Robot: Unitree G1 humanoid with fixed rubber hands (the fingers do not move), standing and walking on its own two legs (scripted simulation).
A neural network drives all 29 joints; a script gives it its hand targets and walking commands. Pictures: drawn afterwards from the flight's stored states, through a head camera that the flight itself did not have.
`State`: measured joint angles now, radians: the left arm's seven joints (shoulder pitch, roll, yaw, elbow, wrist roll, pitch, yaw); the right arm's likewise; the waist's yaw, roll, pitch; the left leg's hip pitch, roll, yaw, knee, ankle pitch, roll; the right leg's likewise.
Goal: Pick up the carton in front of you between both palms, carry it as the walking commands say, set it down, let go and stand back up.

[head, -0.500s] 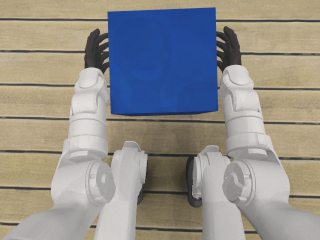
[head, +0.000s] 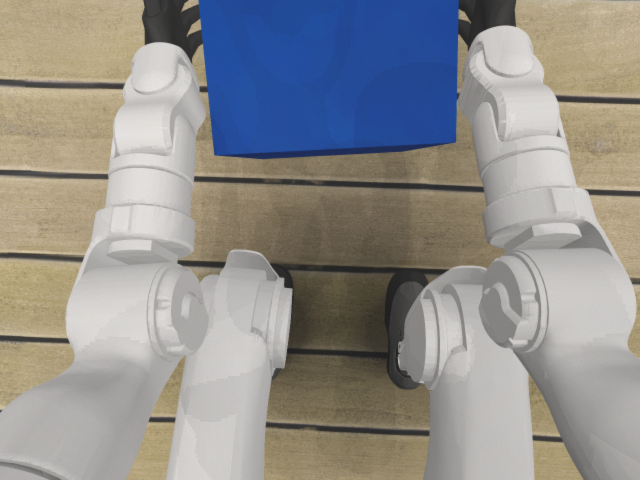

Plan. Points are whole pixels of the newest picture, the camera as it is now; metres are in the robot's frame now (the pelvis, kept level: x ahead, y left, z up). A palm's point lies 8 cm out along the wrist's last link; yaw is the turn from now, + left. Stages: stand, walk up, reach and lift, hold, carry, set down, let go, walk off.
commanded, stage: set down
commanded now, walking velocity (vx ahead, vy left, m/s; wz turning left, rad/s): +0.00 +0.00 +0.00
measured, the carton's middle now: (328, 62) +0.53 +0.04 -0.22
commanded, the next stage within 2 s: none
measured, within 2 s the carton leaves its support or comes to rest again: rests again in 0.66 s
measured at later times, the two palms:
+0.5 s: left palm (184, 61) +0.51 +0.18 -0.17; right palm (481, 50) +0.53 -0.12 -0.18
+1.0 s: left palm (185, 67) +0.50 +0.19 -0.18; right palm (479, 53) +0.53 -0.12 -0.19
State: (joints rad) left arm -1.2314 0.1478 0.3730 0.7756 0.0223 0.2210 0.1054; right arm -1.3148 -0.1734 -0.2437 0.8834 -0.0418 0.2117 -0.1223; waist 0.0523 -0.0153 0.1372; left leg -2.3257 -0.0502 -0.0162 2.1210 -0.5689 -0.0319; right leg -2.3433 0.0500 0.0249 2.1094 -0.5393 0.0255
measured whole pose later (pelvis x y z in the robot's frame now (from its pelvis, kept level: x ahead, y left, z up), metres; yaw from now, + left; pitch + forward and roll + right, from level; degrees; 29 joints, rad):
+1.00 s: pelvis -0.01 +0.00 -0.02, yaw +0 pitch +36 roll +1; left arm -1.35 0.22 0.38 1.05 0.05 0.12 0.00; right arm -1.43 -0.24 -0.27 1.14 -0.07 0.11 -0.04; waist 0.06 -0.01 0.31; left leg -2.27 -0.05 -0.02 2.22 -0.58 -0.04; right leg -2.30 0.06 0.02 2.21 -0.55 0.02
